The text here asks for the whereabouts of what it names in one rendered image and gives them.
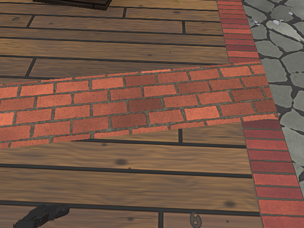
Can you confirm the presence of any robot left hand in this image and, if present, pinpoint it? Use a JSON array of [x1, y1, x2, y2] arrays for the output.
[[13, 204, 70, 228]]

